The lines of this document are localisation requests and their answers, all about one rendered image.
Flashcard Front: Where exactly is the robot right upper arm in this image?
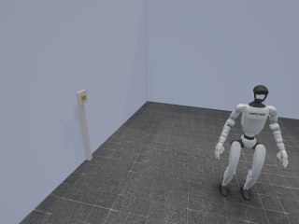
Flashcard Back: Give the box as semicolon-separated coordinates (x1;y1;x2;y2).
227;104;247;127

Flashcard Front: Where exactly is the right robot forearm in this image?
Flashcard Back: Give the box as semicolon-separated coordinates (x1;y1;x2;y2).
219;119;231;143

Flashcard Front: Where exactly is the panel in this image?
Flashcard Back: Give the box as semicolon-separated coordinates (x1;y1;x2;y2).
76;90;93;161

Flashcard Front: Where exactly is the robot right thigh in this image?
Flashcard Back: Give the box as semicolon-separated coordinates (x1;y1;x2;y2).
228;139;242;175

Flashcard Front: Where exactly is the robot right hand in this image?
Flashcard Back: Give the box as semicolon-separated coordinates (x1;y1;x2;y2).
214;142;225;159

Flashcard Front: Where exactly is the humanoid robot head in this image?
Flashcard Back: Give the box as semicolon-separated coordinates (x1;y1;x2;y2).
248;85;269;108

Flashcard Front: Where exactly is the robot left hand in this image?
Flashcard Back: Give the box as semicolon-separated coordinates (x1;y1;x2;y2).
277;149;289;168

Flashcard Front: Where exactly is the left robot forearm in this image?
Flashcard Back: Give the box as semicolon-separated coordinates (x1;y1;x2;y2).
273;125;285;150

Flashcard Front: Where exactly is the robot left upper arm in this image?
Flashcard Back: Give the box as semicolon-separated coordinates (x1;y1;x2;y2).
267;105;279;131

